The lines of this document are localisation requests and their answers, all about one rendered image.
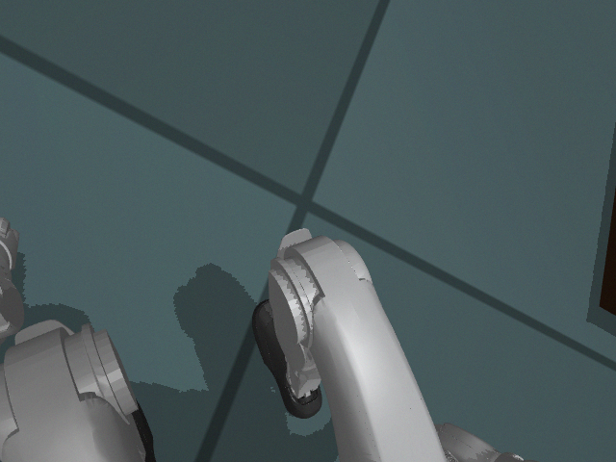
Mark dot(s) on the right robot foot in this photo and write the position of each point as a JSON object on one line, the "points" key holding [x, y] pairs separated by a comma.
{"points": [[274, 358]]}

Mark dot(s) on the left robot foot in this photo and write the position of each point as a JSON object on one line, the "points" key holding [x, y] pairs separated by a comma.
{"points": [[145, 433]]}

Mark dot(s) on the right robot hand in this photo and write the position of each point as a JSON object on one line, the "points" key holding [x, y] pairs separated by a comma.
{"points": [[460, 445]]}

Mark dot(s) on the left robot arm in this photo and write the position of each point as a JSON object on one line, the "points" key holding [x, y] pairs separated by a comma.
{"points": [[11, 305]]}

